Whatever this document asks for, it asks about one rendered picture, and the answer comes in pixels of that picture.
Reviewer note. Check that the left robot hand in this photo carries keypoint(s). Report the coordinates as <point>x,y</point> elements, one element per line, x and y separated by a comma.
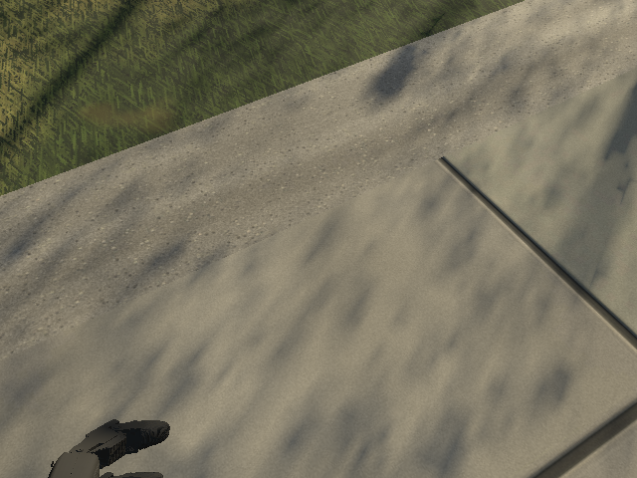
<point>106,444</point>

